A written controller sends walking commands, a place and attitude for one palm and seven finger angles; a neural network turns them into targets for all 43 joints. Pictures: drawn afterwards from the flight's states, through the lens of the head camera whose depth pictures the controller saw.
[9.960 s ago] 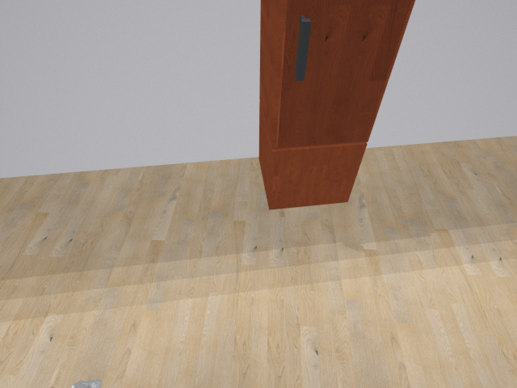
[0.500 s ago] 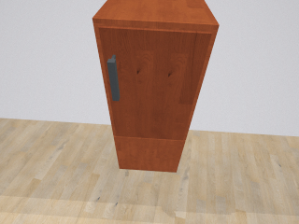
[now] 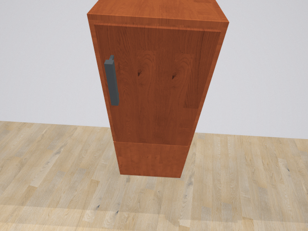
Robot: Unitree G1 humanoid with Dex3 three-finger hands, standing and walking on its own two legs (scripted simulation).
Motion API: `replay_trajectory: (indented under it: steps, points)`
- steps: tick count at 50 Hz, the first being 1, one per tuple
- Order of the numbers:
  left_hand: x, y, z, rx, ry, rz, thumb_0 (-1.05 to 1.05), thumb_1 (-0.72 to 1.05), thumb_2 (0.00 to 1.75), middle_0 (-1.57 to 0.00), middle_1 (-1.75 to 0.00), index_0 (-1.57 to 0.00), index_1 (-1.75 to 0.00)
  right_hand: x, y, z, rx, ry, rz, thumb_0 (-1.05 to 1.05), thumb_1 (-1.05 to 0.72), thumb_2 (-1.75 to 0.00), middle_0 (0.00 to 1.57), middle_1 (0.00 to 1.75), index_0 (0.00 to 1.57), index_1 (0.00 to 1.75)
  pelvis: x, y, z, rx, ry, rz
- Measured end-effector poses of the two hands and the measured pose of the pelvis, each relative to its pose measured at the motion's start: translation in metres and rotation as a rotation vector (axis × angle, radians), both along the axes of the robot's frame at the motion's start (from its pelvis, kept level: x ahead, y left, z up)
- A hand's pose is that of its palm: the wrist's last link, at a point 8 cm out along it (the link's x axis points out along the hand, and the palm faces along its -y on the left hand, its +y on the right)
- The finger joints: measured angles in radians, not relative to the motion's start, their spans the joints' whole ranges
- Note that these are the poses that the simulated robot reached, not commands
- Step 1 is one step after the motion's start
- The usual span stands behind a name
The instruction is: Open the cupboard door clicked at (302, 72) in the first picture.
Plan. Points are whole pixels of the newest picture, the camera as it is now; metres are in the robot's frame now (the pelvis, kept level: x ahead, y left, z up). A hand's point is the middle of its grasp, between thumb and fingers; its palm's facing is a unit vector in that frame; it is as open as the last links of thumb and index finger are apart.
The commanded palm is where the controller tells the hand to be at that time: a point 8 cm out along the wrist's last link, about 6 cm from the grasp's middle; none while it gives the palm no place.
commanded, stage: come to a stop and stand still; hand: left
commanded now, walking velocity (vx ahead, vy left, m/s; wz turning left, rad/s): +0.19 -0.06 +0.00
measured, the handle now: (113, 81) +0.58 +0.19 +0.08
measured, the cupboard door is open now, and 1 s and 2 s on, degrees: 0 0 0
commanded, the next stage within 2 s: look again from close up in 1.14 s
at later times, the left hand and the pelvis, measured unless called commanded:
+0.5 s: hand out of the picture +0.09 +0.18 -0.17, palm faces +0.08 -0.97 -0.22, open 7.3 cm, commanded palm none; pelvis +0.03 -0.01 +0.00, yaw +1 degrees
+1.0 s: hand out of the picture -0.03 +0.14 -0.16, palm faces +0.07 -0.99 -0.14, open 7.4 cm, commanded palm none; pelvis +0.02 -0.01 +0.01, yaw +1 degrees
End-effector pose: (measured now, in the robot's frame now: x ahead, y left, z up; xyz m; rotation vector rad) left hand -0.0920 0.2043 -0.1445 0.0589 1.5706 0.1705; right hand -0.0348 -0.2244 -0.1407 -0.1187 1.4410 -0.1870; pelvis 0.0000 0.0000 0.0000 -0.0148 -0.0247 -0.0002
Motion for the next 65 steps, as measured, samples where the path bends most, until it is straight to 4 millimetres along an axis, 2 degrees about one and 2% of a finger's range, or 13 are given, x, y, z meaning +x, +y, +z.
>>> replay_trajectory:
  steps: [3, 5, 11, 13, 17, 20, 27, 35, 43, 48, 57, 62, 65]
  points:
    - [0.009, -0.003, -0.003, -0.021, 0.032, -0.016, 0.00, 0.90, 0.89, -0.20, -0.30, -0.20, -0.30, 0.010, 0.007, -0.001, 0.000, -0.025, -0.026, 0.01, -0.90, -0.90, 0.20, 0.30, 0.20, 0.30, 0.013, 0.001, -0.002, 0.014, 0.003, -0.023]
    - [0.027, -0.004, -0.002, -0.021, 0.034, -0.047, 0.00, 0.91, 0.89, -0.20, -0.30, -0.20, -0.30, 0.013, 0.010, -0.001, 0.004, -0.036, -0.050, 0.01, -0.90, -0.90, 0.20, 0.30, 0.20, 0.30, 0.019, -0.001, 0.000, 0.018, 0.007, -0.042]
    - [0.115, -0.009, 0.004, 0.038, -0.154, -0.082, 0.01, 0.91, 0.89, -0.19, -0.30, -0.20, -0.30, 0.013, 0.012, -0.006, 0.055, 0.036, -0.069, 0.00, -0.90, -0.90, 0.20, 0.30, 0.20, 0.30, 0.036, -0.017, 0.001, 0.033, 0.008, -0.028]
    - [0.135, -0.007, 0.008, 0.078, -0.189, -0.090, 0.02, 0.93, 0.89, -0.20, -0.30, -0.20, -0.30, 0.018, 0.010, -0.009, 0.070, 0.060, -0.071, 0.00, -0.90, -0.90, 0.20, 0.30, 0.20, 0.30, 0.043, -0.021, 0.003, 0.023, 0.007, -0.014]
    - [0.162, 0.001, 0.014, 0.116, -0.262, -0.080, 0.03, 0.94, 0.89, -0.20, -0.30, -0.20, -0.30, 0.038, 0.004, -0.009, 0.067, 0.057, -0.052, 0.00, -0.90, -0.90, 0.20, 0.30, 0.20, 0.30, 0.047, -0.024, 0.005, 0.011, 0.012, 0.018]
    - [0.171, 0.005, 0.015, 0.119, -0.298, -0.063, 0.02, 0.94, 0.89, -0.20, -0.30, -0.20, -0.30, 0.061, 0.000, -0.007, 0.047, 0.016, -0.020, 0.01, -0.91, -0.90, 0.20, 0.30, 0.20, 0.30, 0.043, -0.019, 0.005, 0.011, 0.007, 0.030]
    - [0.163, 0.025, 0.007, 0.099, -0.281, -0.054, 0.01, 0.92, 0.89, -0.20, -0.30, -0.20, -0.30, 0.099, -0.010, 0.006, -0.036, -0.136, 0.020, 0.01, -0.92, -0.90, 0.20, 0.30, 0.20, 0.30, 0.029, -0.002, 0.004, 0.028, -0.012, 0.000]
    - [0.130, 0.020, 0.012, 0.084, -0.247, -0.066, 0.00, 0.91, 0.89, -0.19, -0.30, -0.20, -0.30, 0.108, -0.008, 0.010, -0.012, -0.208, 0.061, 0.01, -0.91, -0.90, 0.20, 0.30, 0.20, 0.30, 0.014, -0.006, 0.008, 0.033, 0.000, 0.002]
    - [0.076, -0.006, 0.011, 0.033, -0.140, -0.044, 0.00, 0.91, 0.89, -0.19, -0.30, -0.20, -0.30, 0.084, -0.018, 0.011, -0.006, -0.158, 0.038, 0.00, -0.93, -0.90, 0.20, 0.30, 0.20, 0.30, 0.016, -0.013, 0.012, 0.009, -0.008, 0.005]
    - [0.059, -0.015, 0.009, 0.007, -0.085, -0.021, 0.00, 0.91, 0.89, -0.19, -0.30, -0.20, -0.30, 0.054, -0.014, 0.010, -0.002, -0.063, 0.029, 0.00, -0.92, -0.90, 0.20, 0.30, 0.20, 0.30, 0.021, -0.014, 0.013, 0.012, -0.009, 0.008]
    - [0.062, -0.021, 0.011, 0.000, -0.071, -0.019, 0.00, 0.91, 0.89, -0.19, -0.30, -0.20, -0.30, 0.019, 0.011, 0.008, 0.045, 0.050, -0.002, 0.00, -0.91, -0.90, 0.20, 0.30, 0.20, 0.30, 0.025, -0.011, 0.016, 0.015, -0.007, 0.012]
    - [0.072, -0.021, 0.011, 0.003, -0.093, -0.026, 0.00, 0.91, 0.89, -0.19, -0.30, -0.20, -0.30, 0.018, 0.023, 0.007, 0.068, 0.048, -0.012, 0.00, -0.91, -0.90, 0.20, 0.30, 0.20, 0.30, 0.025, -0.010, 0.016, 0.015, -0.004, 0.012]
    - [0.082, -0.014, 0.011, 0.011, -0.134, -0.052, 0.00, 0.91, 0.89, -0.20, -0.30, -0.20, -0.30, 0.026, 0.024, 0.006, 0.078, 0.004, 0.013, 0.01, -0.90, -0.90, 0.20, 0.30, 0.20, 0.30, 0.022, -0.008, 0.014, 0.012, 0.003, 0.032]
